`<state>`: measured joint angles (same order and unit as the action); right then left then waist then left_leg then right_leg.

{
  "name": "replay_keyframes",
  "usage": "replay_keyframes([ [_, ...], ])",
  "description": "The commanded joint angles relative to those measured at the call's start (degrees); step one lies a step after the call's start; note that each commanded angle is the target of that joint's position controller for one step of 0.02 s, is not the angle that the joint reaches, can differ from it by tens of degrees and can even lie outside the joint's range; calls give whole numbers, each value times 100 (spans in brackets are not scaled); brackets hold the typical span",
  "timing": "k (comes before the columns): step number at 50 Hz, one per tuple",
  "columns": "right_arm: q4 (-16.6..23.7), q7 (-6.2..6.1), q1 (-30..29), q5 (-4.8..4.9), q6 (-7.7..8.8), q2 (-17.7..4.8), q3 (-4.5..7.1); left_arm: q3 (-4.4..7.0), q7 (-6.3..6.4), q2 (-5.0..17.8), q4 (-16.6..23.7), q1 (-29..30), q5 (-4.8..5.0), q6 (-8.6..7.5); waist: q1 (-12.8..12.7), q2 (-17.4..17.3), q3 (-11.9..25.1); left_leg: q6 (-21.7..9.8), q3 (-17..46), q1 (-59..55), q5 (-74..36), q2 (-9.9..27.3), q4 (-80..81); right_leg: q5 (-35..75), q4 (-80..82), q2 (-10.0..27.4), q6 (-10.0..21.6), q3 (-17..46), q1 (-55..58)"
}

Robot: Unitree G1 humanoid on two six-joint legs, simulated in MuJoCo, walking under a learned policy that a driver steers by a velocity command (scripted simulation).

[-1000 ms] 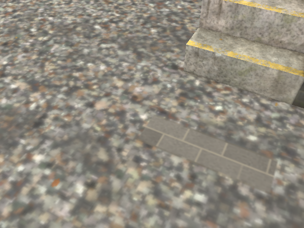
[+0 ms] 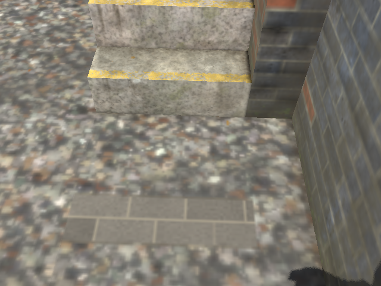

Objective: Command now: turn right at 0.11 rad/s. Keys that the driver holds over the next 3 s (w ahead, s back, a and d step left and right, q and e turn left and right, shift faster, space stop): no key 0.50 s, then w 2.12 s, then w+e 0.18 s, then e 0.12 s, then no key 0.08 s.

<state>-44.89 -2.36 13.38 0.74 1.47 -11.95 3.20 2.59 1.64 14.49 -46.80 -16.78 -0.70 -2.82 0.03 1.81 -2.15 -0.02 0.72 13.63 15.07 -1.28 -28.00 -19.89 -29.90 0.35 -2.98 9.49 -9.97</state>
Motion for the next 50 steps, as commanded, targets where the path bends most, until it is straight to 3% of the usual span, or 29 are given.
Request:
replay_keyframes([
  [1, 233, 57, 103, 14, 177, -878, 181, 119, 27, 695, 166, -462, -52, -17, -37, -552, 554, -379, 654, -1095, -3356, 578, 236, 1960, 103, 94, -182, -185, -252],
  [7, -8, 43, 106, 19, 86, -826, 160, 45, 12, 625, 1, -330, -1, -16, 12, -381, 550, -354, 517, -1147, -3427, 433, 189, 2195, 331, 189, -189, -328, 70],
  [15, -315, 18, -75, 9, -32, -797, 144, 7, 24, 636, -295, -251, 12, 10, 22, -179, 195, -332, 457, -933, -2311, 294, 387, 1761, 555, 252, -257, -467, 9],
  [25, -652, -17, -209, 12, -132, -723, 115, -45, 54, 609, -710, -434, 26, -47, 44, -188, -58, -347, 510, -659, -985, 233, 642, 1183, 648, 265, -266, -590, -210],
  [26, -717, -22, -139, 9, -140, -686, 104, -65, 58, 535, -805, -565, 29, -44, 49, -248, 48, -366, 522, -652, -277, 213, 763, 703, 613, 191, -257, -687, -164],
  [28, -757, -38, -125, 83, -167, -810, 145, -72, 94, 450, -848, -597, 87, -42, 89, -572, -133, -545, 737, -325, 1970, 257, 1094, -528, 98, -63, -141, -1044, -440],
  [30, -742, -13, 45, 131, -122, -918, 184, -84, 129, 344, -776, -510, 112, -113, 168, -939, -450, -853, 1475, 84, 3385, 735, 1602, -962, -603, -113, -2, -1292, -844],
  [32, -721, 19, 156, 168, -7, -1004, 222, -89, 102, 253, -758, -494, 115, -223, 170, -1073, -606, -1138, 2131, 518, 3403, 1164, 1808, -830, -1073, 115, 183, -1138, -797],
  [34, -596, 52, -220, 211, 65, -863, 192, -100, 28, 86, -943, -1005, 131, -323, -185, -1062, -618, -1093, 1868, 960, 2951, 1074, 1562, -742, -441, 208, 498, -1112, -170],
  [35, -468, 71, -599, 221, 87, -670, 145, -80, -11, 80, -1156, -1484, 118, -351, -461, -806, -669, -872, 1310, 1446, 2527, 689, 1031, -491, 377, 199, 656, -1059, 515],
  [36, -318, 85, -898, 167, 154, -341, 73, 25, -40, 430, -1385, -2116, 46, -373, -658, 89, -533, -527, 526, 1903, 1927, 134, -325, -974, 916, 740, 835, -65, 920],
  [37, -87, 100, -1005, 209, 286, -201, 50, 216, -115, 1229, -1423, -2404, 41, -418, -629, 1608, -547, -299, -191, 2481, 1525, -369, -1877, -1995, 2079, 1915, 1490, 2205, 936],
  [38, -15, 112, -1089, 241, 418, -451, 76, 246, -103, 1338, -1262, -1987, 14, -449, -512, 1584, -847, -391, 189, 3066, 1696, 18, -2795, -2020, 2510, 2482, 1854, 3067, 697],
  [39, -108, 151, -834, 264, 485, -570, 104, 187, -68, 1022, -1138, -1566, 37, -474, -269, 1004, -980, -462, 343, 3351, 1264, 281, -3332, -1644, 2404, 2359, 1788, 2609, 810],
  [40, -310, 179, -537, 227, 494, -546, 111, 154, -92, 816, -1148, -1492, 90, -490, -217, 695, -844, -502, 280, 3545, 840, 367, -3525, -1089, 2293, 2070, 1581, 2065, 1179],
  [42, -368, 205, -690, 115, 500, -581, 150, 78, -143, 525, -1211, -1591, 139, -465, -330, 405, -678, -425, 138, 3720, 110, 549, -3257, 205, 2255, 1726, 1252, 1116, 1637],
  [43, -334, 221, -838, 93, 495, -493, 141, 33, -145, 379, -1267, -1723, 122, -429, -396, 449, -608, -320, 21, 3612, -144, 566, -3013, 673, 2300, 1571, 1169, 763, 1662],
  [46, -190, 269, -1243, 136, 466, -198, 43, 17, -87, 430, -1290, -1833, 83, -323, -481, 625, -577, -39, -230, 3271, -782, 527, -2248, 1302, 2401, 1358, 1122, 128, 1416],
  [50, 12, 363, -1643, 169, 421, -251, -19, 74, -89, 739, -1179, -1660, 122, -317, -473, 769, -675, 30, -384, 2330, -1371, 366, -1383, 1543, 2450, 1348, 1096, -329, 741],
])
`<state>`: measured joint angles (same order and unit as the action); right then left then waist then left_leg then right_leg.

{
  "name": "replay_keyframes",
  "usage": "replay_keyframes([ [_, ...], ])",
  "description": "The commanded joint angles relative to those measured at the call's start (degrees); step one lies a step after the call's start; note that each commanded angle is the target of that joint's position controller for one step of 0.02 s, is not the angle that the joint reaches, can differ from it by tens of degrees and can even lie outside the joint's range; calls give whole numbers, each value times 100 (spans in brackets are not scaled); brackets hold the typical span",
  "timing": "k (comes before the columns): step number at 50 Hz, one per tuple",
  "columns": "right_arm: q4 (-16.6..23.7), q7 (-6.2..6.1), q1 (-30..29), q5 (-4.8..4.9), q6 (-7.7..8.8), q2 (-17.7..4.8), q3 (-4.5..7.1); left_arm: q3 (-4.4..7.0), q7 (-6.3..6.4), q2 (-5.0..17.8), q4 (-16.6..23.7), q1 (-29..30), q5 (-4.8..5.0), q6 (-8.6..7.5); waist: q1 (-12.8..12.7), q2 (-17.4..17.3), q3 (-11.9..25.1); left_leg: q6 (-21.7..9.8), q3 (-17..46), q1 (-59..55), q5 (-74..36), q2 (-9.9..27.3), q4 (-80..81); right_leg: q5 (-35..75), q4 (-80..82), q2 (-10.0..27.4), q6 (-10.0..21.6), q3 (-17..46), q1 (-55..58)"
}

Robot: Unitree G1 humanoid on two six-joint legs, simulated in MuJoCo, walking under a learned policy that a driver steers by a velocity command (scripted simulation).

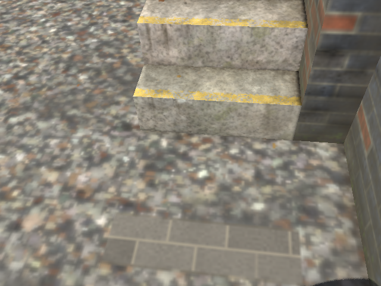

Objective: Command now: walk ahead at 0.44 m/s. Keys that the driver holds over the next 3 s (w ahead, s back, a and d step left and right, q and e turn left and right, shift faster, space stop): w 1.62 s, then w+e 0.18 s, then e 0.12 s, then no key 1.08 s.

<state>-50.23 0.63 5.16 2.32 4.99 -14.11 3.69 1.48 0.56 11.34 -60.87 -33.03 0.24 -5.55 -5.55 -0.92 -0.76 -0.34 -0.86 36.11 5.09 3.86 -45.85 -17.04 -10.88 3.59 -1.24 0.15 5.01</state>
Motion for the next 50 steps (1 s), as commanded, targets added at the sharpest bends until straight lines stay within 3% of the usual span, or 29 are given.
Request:
replay_keyframes([
  [1, 607, 89, -883, 8, 59, -90, -70, 199, 11, 1100, 238, 16, 63, -54, 127, 1067, -863, 11, -214, -113, -408, -156, 553, 1261, 554, 1088, 902, 556, -819],
  [3, 722, 131, -902, -6, 44, -229, -54, 235, -22, 1171, 236, 177, 118, -61, 286, 1149, -952, -159, -238, -536, -280, -186, 835, 1658, 477, 1197, 847, 387, -822],
  [5, 738, 113, -645, -49, -20, -393, 12, 317, 18, 1343, 226, 330, 195, 4, 625, 973, -685, -358, -320, -1274, 78, -332, 1268, 2986, -142, 1228, 703, 197, -632],
  [6, 551, 92, -1, -16, -40, -644, 146, 318, 86, 1339, 178, 425, 173, 41, 987, 997, -328, -457, -432, -1964, 54, -400, 1294, 3955, -918, 1121, 571, -8, -587],
  [7, 180, 49, 1205, 92, -121, -1015, 323, 220, 87, 1050, 261, 501, 35, 58, 1462, 1063, 434, -621, -455, -3417, -76, -467, 1113, 4248, -2124, 837, 404, -150, -1041],
  [8, -166, -59, 2309, -55, -183, -1706, 471, 79, 67, 701, 457, 314, -112, 54, 1613, -334, 1325, -997, 1172, -4935, 489, 774, 1362, 2168, -4266, 293, 170, -264, -2193],
  [9, -285, 66, 2404, -213, -177, -1910, 414, -166, 17, -301, 512, -606, 96, -90, 953, -2282, 2307, -1751, 4254, -5836, 2427, 1831, 3044, -1626, -6140, -689, 27, 355, -3624],
  [10, -172, 153, 1803, -194, -100, -1115, 182, -7, -3, 414, 508, -56, 261, -195, 1005, -1520, 1672, -1480, 4579, -5122, 2777, 1819, 3649, -1476, -6963, -453, 186, 921, -4150],
  [11, -91, 176, 1318, -152, -12, -787, 76, 122, -19, 824, 693, 633, 348, -213, 942, -905, 744, -1217, 3516, -4314, 2149, 1692, 3468, -987, -7017, -153, 366, 660, -4550],
  [12, -23, 219, 822, -142, 66, -698, 25, 170, 27, 958, 752, 959, 239, -180, 740, -218, 395, -1118, 2584, -3548, 1143, 1430, 3379, -322, -6634, 226, 463, 537, -4311],
  [13, -36, 250, 591, -211, 122, -620, 14, 224, 84, 850, 735, 1023, 143, -134, 589, -192, 264, -990, 1875, -2989, 388, 1119, 3352, 107, -6258, 422, 480, 529, -3917],
  [15, -219, 230, 688, -293, 170, -356, -63, 248, 54, 658, 727, 885, 140, 10, 399, -537, 251, -975, 1255, -2653, -61, 796, 3587, 442, -5897, 559, 537, 513, -3443],
  [19, -467, 65, 1119, -245, 192, -576, -69, 310, 38, 646, 1025, 1617, 80, 151, 440, -268, -257, -1233, 1022, -2601, -111, 872, 4032, 909, -5167, 597, 364, 364, -4214],
  [23, -542, -72, 1441, -257, 109, -705, -82, 327, -23, 653, 1327, 2445, 45, 112, 625, -122, -461, -1191, 874, -3028, -174, 891, 4177, 1863, -3942, 533, 170, 332, -4910],
  [27, -660, -138, 1863, -204, 58, -748, -104, 248, -140, 524, 1556, 3225, 54, 38, 899, -100, -572, -1052, 473, -3301, -508, 752, 4197, 2506, -2811, 298, 166, 21, -4716],
  [32, -866, -150, 2374, -176, -103, -813, -78, 151, -332, 449, 1907, 3979, 104, -56, 1110, -111, -721, -1077, 355, -4277, -1109, 996, 3754, 2075, -2028, 86, 288, -134, -4893],
  [35, -837, -170, 2228, -169, -162, -951, -22, 192, -414, 629, 1978, 3787, 126, -102, 827, -337, -488, -962, 309, -4577, -2574, 1123, 3165, 1489, -1787, -155, 530, -273, -4252],
  [36, -737, -197, 1982, -211, -176, -1113, 15, 287, -379, 933, 1971, 3432, 117, -114, 591, -591, -162, -873, 272, -4600, -3652, 1043, 2691, 1216, -1782, -313, 627, -364, -3571],
  [37, -677, -199, 1786, -247, -206, -1083, 0, 419, -331, 1162, 1732, 2582, 127, -114, 119, -632, 403, -738, 109, -4448, -4402, 853, 1744, 1349, -1621, -504, 798, -494, -2441],
  [38, -575, -187, 1725, -284, -202, -989, -66, 537, -238, 1439, 1448, 1447, 115, -97, -340, -566, 1147, -576, 36, -3389, -3736, 628, 384, 1373, -1813, -118, 1069, -55, -558],
  [39, -436, -113, 2280, -298, -103, -311, -270, 676, -171, 2013, 1268, 582, -57, -60, -171, 724, 2109, -215, -150, -1027, -1166, -259, -1924, 368, -1679, 1453, 1909, 2537, 1823],
  [40, -534, -84, 2285, -163, 50, -149, -345, 554, -190, 1664, 1219, 649, -87, -52, -121, 1346, 2446, -202, 660, 53, 2618, -827, -3034, 120, -577, 2149, 2293, 4554, 2219],
  [41, -333, -75, 1678, 11, 168, -863, -167, 406, -185, 1245, 1289, 1189, -11, -92, -80, 1047, 1545, -356, 897, 447, 2376, -359, -3282, 112, -436, 1849, 1852, 3728, 1488],
  [42, -264, -57, 1255, 88, 221, -958, -143, 295, -174, 996, 1387, 1720, -45, -121, 108, 714, 900, -407, 707, 331, 1804, -47, -3006, 665, -319, 1576, 1637, 2649, 541],
  [43, -278, -78, 1145, -30, 211, -900, -127, 249, -233, 942, 1402, 2022, -92, -124, 278, 205, 451, -335, 582, 32, 1370, 188, -2611, 1258, -110, 1265, 1486, 1919, -317],
  [44, -316, -69, 1171, -104, 149, -860, -91, 162, -251, 761, 1383, 2134, -157, -128, 443, 263, 310, -285, 588, -325, 1056, 349, -2318, 1515, 57, 1003, 1375, 1434, -809],
  [46, -401, -28, 1388, -146, 5, -597, -123, 128, -282, 793, 1297, 2186, -147, -154, 633, 421, 222, -177, 538, -711, 804, 459, -2101, 1697, 290, 836, 1415, 1019, -1349],
  [48, -277, -44, 1168, -155, -105, -531, -136, 123, -262, 927, 1167, 2106, -76, -192, 715, 448, -53, -51, 464, -443, 663, 534, -1763, 1782, 475, 805, 1471, 784, -1670],
  [50, -34, -60, 661, -205, -109, -583, -133, 148, -190, 1118, 1067, 1922, -33, -167, 622, 339, -228, 77, 429, -24, 191, 523, -1088, 1766, 607, 801, 1496, 714, -1641],
])
Over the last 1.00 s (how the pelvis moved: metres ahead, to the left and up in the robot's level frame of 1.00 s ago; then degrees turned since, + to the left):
0.09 0.04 0.01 0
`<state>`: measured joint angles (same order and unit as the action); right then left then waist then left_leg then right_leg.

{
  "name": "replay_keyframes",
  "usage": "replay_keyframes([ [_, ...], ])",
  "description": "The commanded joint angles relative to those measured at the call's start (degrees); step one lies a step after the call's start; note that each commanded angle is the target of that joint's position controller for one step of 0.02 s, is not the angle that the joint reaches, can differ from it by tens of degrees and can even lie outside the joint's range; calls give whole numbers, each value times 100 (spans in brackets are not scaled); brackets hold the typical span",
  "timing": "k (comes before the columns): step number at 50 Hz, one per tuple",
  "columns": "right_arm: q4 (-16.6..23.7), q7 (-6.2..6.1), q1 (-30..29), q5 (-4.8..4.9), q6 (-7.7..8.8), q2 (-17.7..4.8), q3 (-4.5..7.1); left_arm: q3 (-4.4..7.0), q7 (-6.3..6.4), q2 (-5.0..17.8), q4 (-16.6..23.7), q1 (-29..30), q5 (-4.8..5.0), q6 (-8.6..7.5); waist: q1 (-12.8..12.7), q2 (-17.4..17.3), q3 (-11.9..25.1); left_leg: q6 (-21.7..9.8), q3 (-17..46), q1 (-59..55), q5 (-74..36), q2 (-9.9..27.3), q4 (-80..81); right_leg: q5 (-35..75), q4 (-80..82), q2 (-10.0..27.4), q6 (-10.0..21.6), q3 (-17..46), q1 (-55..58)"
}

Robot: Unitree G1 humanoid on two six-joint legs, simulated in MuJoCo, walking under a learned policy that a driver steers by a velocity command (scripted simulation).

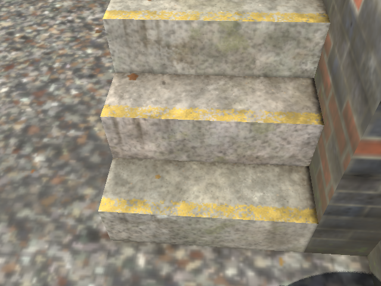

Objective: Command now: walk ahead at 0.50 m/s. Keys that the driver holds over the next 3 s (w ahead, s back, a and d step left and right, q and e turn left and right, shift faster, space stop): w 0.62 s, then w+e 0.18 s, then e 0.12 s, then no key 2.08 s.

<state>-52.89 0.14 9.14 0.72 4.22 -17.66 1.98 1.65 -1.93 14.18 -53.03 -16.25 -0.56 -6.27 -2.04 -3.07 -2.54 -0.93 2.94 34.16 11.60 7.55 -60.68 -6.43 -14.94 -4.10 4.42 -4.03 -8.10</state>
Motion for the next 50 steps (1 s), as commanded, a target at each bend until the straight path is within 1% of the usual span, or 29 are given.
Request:
replay_keyframes([
  [1, 319, 0, 17, -63, -10, -240, 39, 134, 96, 876, 235, 143, 64, -71, 203, 535, -78, 170, 33, 259, -794, 138, 821, 708, 1031, 1543, 886, 1064, -237],
  [3, 447, 41, -306, -90, 49, -177, 14, 152, 143, 929, 162, -143, 139, -26, 77, 612, -82, 175, -21, 219, -1363, 33, 1658, 674, 1068, 1509, 786, 916, -15],
  [5, 565, 87, -813, -73, 92, -191, 18, 193, 195, 1100, 111, -228, 68, 28, -64, 610, -76, 207, -171, 38, -1783, -144, 2376, 713, 1005, 1469, 694, 724, 132],
  [9, 806, 178, -1439, -4, 197, -268, 2, 239, 274, 1141, -4, -441, 122, 96, -143, 712, -164, 100, -116, -18, -1655, -291, 3072, 735, 733, 1711, 514, 766, 681],
  [12, 856, 270, -1295, -10, 288, -464, 50, 305, 320, 1227, -35, -414, 110, 170, 55, 837, -24, -167, -113, -146, -1001, -353, 3235, 1239, 221, 1955, 385, 818, 1200],
  [14, 582, 222, -289, -49, 334, -763, 231, 276, 332, 1175, 61, -227, 19, 233, 629, 767, 590, -485, -414, -1565, -983, -714, 3494, 2933, -1180, 1620, 191, 566, 1023],
  [15, 298, 170, 699, -98, 338, -1085, 359, 166, 347, 969, 217, -285, -55, 225, 931, 377, 1397, -743, 51, -3244, -1534, -298, 3315, 2394, -2559, 1322, 7, 351, 145],
  [16, 142, 163, 1331, -112, 290, -1663, 501, -62, 259, 348, 325, -961, -196, 103, 646, -1136, 2097, -1564, 2177, -5541, -1637, 1057, 3277, -874, -4669, 424, -432, -4, -2296],
  [17, 58, 170, 1543, -69, 258, -1413, 455, -83, 213, 351, 111, -1157, -53, -28, 710, -1410, 2628, -1954, 3794, -5900, -572, 1392, 4137, -2758, -5958, 141, -425, 720, -3290],
  [18, 186, 143, 1025, -14, 271, -1017, 360, 72, 166, 1004, 168, -640, 166, -133, 720, -601, 1826, -1611, 3003, -5218, 34, 1158, 4256, -2326, -6251, 568, -263, 973, -3770],
  [19, 320, 137, 491, -22, 287, -748, 267, 84, 176, 1062, 279, -198, 286, -153, 602, -124, 1289, -1384, 2274, -4323, -192, 1026, 4377, -1790, -6110, 857, -187, 866, -3605],
  [21, 398, 157, -158, -74, 319, -505, 152, 125, 283, 1019, 291, -20, 154, -52, 191, 84, 673, -1253, 1446, -2800, -1292, 691, 4770, -1324, -5497, 1228, -285, 847, -2752],
  [24, 290, 188, -265, -106, 334, -570, 152, 42, 327, 617, 288, -234, 58, 124, -89, -76, 551, -1350, 476, -2020, -2880, 346, 4986, -1098, -4972, 1126, -503, 636, -2005],
  [27, 311, 91, -377, -83, 309, -655, 166, -56, 370, 430, 502, 293, 3, 136, -29, -24, 462, -1230, -109, -1832, -3581, 71, 5005, -585, -3563, 974, -659, 366, -1646],
  [29, 267, 44, -163, -82, 274, -753, 185, -121, 353, 362, 615, 678, 17, 131, 185, -51, 532, -1151, -89, -2185, -3438, 108, 4998, -218, -2807, 868, -691, 287, -1553],
  [30, 178, 57, 63, -121, 197, -760, 189, -150, 365, 301, 372, 223, 57, 202, 181, -300, 798, -1239, -22, -2434, -3037, 245, 4906, -362, -3134, 771, -725, 139, -1318],
  [34, 233, 35, 168, -94, 61, -846, 198, -135, 318, 577, 636, 1009, 90, 184, 432, -72, 280, -1258, 355, -2954, -1840, 626, 4961, -552, -2643, 813, -423, 253, -1780],
  [36, 339, -30, 45, -131, -73, -753, 133, -135, 262, 476, 630, 697, 77, 153, 172, -232, 662, -1271, 173, -3500, -4869, 697, 4158, -923, -2482, 509, -239, -49, -1329],
  [38, 564, -94, -359, 8, -167, -730, 98, -28, 204, 565, 542, 116, 29, 113, -259, -82, 974, -992, -284, -3895, -6676, 325, 2781, 70, -1047, 334, 89, -86, -750],
  [39, 769, -126, -710, 43, -122, -697, 48, 45, 206, 726, 529, -190, -85, 101, -436, 233, 1010, -702, -362, -3307, -5869, -36, 1609, 1826, -446, 591, 270, 488, -57],
  [40, 937, -70, -573, -144, -15, -509, -8, 203, 313, 1364, 489, -630, -208, 140, -227, 1968, 1194, -236, -675, -1331, -2208, -783, -349, 5246, -643, 1744, 596, 2180, 1446],
  [41, 626, 19, 83, -192, 42, -157, -86, 70, 330, 1056, 374, -846, -340, 172, -4, 1969, 1364, 28, -115, -93, 1554, -1308, -1787, 5937, -550, 2481, 1493, 3119, 1983],
  [42, 458, 117, 426, -114, 39, -397, -30, 44, 292, 920, 434, -594, -283, 207, 133, 1059, 985, 103, 128, 414, 1791, -1032, -2657, 5050, -512, 2507, 1732, 2680, 1558],
  [43, 549, 150, 130, -22, 9, -501, 17, 78, 297, 915, 611, -178, -215, 296, 172, 730, 573, 184, -23, 874, 1741, -955, -3085, 4158, -473, 2250, 1625, 2269, 1194],
  [45, 804, 40, -441, -71, -170, -425, 51, 20, 335, 732, 985, 527, -151, 419, 322, 176, 185, 412, -139, 796, 1361, -772, -2894, 3147, -319, 1784, 1204, 1704, 72],
  [47, 903, -31, -366, -148, -318, -210, 14, 2, 462, 736, 1160, 618, -174, 461, 405, 445, 351, 689, -267, 184, 683, -832, -2657, 3288, -350, 1509, 1176, 1345, -536],
  [48, 943, -63, -359, -132, -349, -156, 3, -14, 521, 697, 1223, 596, -195, 478, 414, 572, 417, 793, -328, -31, 417, -821, -2153, 3357, -412, 1403, 1130, 1167, -626],
  [49, 844, -128, -211, -74, -418, 65, -45, 7, 588, 761, 1259, 514, -205, 539, 342, 1138, 555, 919, -635, -296, 680, -1013, -2557, 3801, -376, 1428, 1182, 1127, -666],
  [50, 897, -176, -233, -26, -463, -29, -17, -11, 619, 719, 1327, 444, -236, 579, 321, 1070, 576, 970, -550, -429, 661, -949, -2219, 3754, -422, 1407, 1136, 1116, -657],
])
Over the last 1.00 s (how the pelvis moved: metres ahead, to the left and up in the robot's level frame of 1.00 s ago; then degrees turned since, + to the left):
0.55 0.04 0.00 0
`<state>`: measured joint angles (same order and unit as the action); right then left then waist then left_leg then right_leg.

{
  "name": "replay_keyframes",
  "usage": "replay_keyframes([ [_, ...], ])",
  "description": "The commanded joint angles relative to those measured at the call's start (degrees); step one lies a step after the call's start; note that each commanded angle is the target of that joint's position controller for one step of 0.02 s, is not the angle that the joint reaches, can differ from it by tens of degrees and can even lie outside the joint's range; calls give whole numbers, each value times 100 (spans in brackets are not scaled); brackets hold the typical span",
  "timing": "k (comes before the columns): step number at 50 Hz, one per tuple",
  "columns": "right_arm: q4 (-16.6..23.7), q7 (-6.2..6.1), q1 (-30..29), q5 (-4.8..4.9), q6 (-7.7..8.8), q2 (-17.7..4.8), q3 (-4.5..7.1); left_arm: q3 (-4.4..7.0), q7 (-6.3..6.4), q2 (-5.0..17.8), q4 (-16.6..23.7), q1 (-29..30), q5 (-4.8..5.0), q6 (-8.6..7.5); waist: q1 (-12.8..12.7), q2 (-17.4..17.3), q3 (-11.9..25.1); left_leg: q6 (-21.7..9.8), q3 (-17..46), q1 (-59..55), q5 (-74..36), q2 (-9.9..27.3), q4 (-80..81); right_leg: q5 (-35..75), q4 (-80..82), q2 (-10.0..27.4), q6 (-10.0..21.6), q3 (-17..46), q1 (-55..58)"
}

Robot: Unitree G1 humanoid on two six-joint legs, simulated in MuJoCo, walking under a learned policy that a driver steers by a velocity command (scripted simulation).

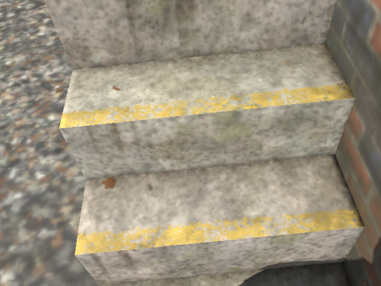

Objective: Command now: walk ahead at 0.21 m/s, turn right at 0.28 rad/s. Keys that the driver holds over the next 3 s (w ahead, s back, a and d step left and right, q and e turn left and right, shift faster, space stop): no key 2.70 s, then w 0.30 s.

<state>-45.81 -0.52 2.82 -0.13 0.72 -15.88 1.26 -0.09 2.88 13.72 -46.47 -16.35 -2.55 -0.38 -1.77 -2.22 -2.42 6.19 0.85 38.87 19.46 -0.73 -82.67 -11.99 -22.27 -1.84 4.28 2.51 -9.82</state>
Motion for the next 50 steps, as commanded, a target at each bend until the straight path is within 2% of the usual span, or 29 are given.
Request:
replay_keyframes([
  [1, 221, -141, 346, 69, -160, -222, 69, 148, 160, 713, 717, 522, -32, 39, 327, 933, 564, 275, -333, -1082, -239, -70, 718, 4162, 208, 1051, 975, 331, -414],
  [2, 301, -155, 182, 50, -195, -168, 50, 137, 181, 666, 814, 689, -19, 98, 329, 944, 498, 267, -417, -1386, -447, -61, 1716, 3994, 96, 885, 777, 190, -459],
  [3, 335, -168, 28, 52, -227, -110, 44, 137, 189, 672, 882, 710, -14, 160, 237, 1053, 514, 247, -542, -1777, -654, -173, 2531, 4054, 58, 897, 663, 233, -518],
  [4, 331, -156, 47, 29, -240, -57, 39, 160, 171, 813, 948, 701, -86, 196, 211, 1393, 655, 157, -522, -2071, -656, -249, 2848, 4737, 33, 1137, 663, 515, -405],
  [5, 247, -146, 282, 41, -256, -206, 116, 149, 180, 802, 1021, 738, -114, 186, 240, 1574, 821, 61, -423, -2162, -536, -225, 3303, 5244, -73, 1372, 658, 809, -17],
  [6, 174, -123, 481, 49, -245, -303, 163, 135, 167, 754, 1065, 750, -60, 163, 259, 1566, 934, -61, -256, -2181, -652, -129, 4001, 5472, -228, 1465, 589, 977, 439],
  [7, 132, -108, 511, 25, -193, -281, 177, 82, 148, 582, 1082, 933, 46, 163, 323, 1553, 911, -178, -191, -2232, -1079, -47, 5013, 5504, -428, 1481, 496, 1061, 779],
  [8, 48, -63, 633, -1, -110, -219, 179, 68, 116, 527, 1050, 923, 183, 148, 383, 1322, 868, -302, -334, -2483, -2009, -89, 6251, 5071, -596, 1326, 343, 1027, 979],
  [9, -3, -23, 563, -28, -31, -265, 209, 91, 74, 576, 934, 574, 242, 104, 238, 1057, 739, -423, -253, -2670, -2661, -45, 6954, 4197, -791, 1063, 193, 996, 1013],
  [10, -139, -3, 685, -61, 41, -582, 266, 80, -2, 524, 799, -73, 87, 53, -61, 213, 950, -647, 471, -3649, -5016, 653, 6562, 2047, -1089, 780, -9, 891, 297],
  [11, -215, 7, 602, -160, 14, -473, 199, -5, -112, 171, 570, -605, -38, -9, -308, -603, 1015, -1402, 1176, -4264, -6811, 1534, 6017, -833, -1339, 526, -293, 787, -485],
  [12, -66, 5, 225, -151, -55, -166, 114, -30, -167, 175, 449, -533, -30, -64, -258, -503, 930, -1912, 1347, -3677, -6265, 1863, 6076, -1759, -1485, 512, -593, 602, -392],
  [13, 31, 6, -122, -162, -86, -55, 73, -3, -175, 295, 467, -172, 28, -66, -249, -222, 865, -1945, 1249, -3308, -5262, 1692, 6130, -1512, -1223, 597, -774, 531, -208],
  [14, 8, 10, -209, -133, -88, -44, 70, -26, -156, 248, 490, 204, 40, -14, -220, -154, 706, -1663, 1004, -3098, -4406, 1316, 6094, -824, -535, 680, -828, 586, -128],
  [15, -89, 30, -38, -58, -70, -124, 102, -16, -139, 343, 462, 513, 1, 52, -44, -149, 459, -1308, 752, -3045, -3584, 948, 6099, -278, -162, 638, -822, 677, -164],
  [16, -243, 45, 263, -38, -56, -272, 138, 7, -140, 477, 442, 618, -26, 92, 70, -135, 426, -1078, 609, -3047, -2721, 755, 6169, -91, -58, 613, -759, 691, -148],
  [17, -334, 47, 397, -44, -56, -310, 137, 11, -165, 522, 405, 685, -37, 91, 119, 19, 352, -942, 525, -3085, -2273, 662, 6214, -59, -12, 620, -663, 700, -183],
  [18, -371, 47, 423, -49, -51, -348, 146, 8, -174, 510, 403, 805, -24, 73, 156, 32, 305, -891, 505, -3160, -2190, 630, 6198, 41, 36, 622, -598, 691, -215],
  [21, -504, 15, 449, -9, -40, -343, 167, -2, -163, 389, 205, 880, -8, -16, 198, 94, 443, -896, 471, -3418, -2551, 648, 6191, 312, 145, 657, -576, 686, -209],
  [26, -670, -44, 453, -36, -161, -310, 191, -9, -176, 281, -156, 758, 42, -92, 213, 311, 433, -933, 468, -3537, -2485, 620, 6282, 259, 229, 647, -668, 611, -263],
  [27, -698, -49, 448, -38, -181, -303, 193, -7, -173, 280, -217, 740, 44, -100, 212, 327, 411, -936, 468, -3530, -2448, 612, 6307, 242, 244, 653, -678, 602, -271],
  [28, -780, -59, 623, 4, -196, -334, 202, 7, -155, 341, -311, 566, 77, -99, 222, 257, 493, -936, 453, -3577, -2312, 580, 6401, 197, 269, 644, -711, 577, -215],
  [29, -801, -62, 562, 7, -209, -314, 196, 9, -145, 347, -353, 595, 80, -101, 209, 277, 372, -931, 453, -3514, -2242, 563, 6433, 187, 297, 649, -725, 570, -246],
  [31, -843, -66, 540, -16, -232, -302, 191, 8, -128, 352, -440, 592, 63, -106, 205, 340, 313, -929, 462, -3474, -2182, 551, 6490, 165, 322, 663, -743, 555, -262],
  [32, -810, -52, 497, -55, -252, -265, 184, -13, -120, 306, -517, 556, 98, -120, 200, 313, 307, -963, 485, -3496, -2225, 545, 6492, 225, 256, 666, -703, 516, -304],
  [41, -864, -58, 644, -54, -310, -266, 151, -21, -54, 411, -891, 407, 114, -131, 181, 312, 227, -959, 538, -3353, -1769, 512, 6724, -4, 257, 749, -739, 496, -365],
  [42, -863, -64, 663, -55, -315, -267, 148, -21, -51, 413, -924, 396, 118, -133, 180, 309, 225, -949, 551, -3350, -1728, 513, 6751, -27, 255, 756, -747, 492, -378],
  [43, -876, -92, 752, -40, -274, -219, 127, 13, -81, 515, -922, 420, 148, -140, 194, 330, 222, -927, 590, -3342, -1649, 514, 6830, -59, 214, 751, -781, 477, -380],
  [50, -830, -160, 848, -52, -270, -229, 108, 27, -92, 457, -1077, 357, 161, -158, 150, 290, 209, -877, 662, -3339, -1450, 520, 6971, -151, 172, 808, -841, 468, -475],
])
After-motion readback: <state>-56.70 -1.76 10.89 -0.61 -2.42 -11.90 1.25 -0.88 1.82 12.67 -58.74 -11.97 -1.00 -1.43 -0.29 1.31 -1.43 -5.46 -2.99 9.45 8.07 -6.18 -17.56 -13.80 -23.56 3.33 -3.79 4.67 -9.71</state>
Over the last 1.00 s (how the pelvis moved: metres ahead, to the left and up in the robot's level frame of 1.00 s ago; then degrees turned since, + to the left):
0.41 0.07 0.00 -8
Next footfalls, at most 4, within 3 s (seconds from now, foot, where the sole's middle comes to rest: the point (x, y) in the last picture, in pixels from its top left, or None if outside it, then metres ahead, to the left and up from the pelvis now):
0.18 left None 0.07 0.13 -0.79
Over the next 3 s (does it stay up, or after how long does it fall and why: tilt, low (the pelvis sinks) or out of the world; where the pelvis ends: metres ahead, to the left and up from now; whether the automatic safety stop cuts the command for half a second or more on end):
stays up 0.04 0.06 -0.01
